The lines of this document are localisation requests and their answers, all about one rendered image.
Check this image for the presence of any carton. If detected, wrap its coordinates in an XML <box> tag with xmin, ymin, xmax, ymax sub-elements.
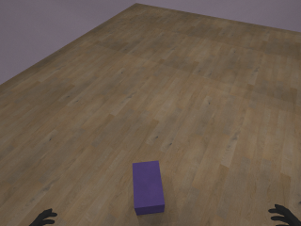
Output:
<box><xmin>132</xmin><ymin>160</ymin><xmax>165</xmax><ymax>216</ymax></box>

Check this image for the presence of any right robot hand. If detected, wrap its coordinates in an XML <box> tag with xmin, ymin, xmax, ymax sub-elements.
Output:
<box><xmin>268</xmin><ymin>204</ymin><xmax>301</xmax><ymax>226</ymax></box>

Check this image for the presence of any left robot hand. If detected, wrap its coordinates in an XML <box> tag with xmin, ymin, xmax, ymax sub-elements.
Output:
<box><xmin>29</xmin><ymin>208</ymin><xmax>57</xmax><ymax>226</ymax></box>

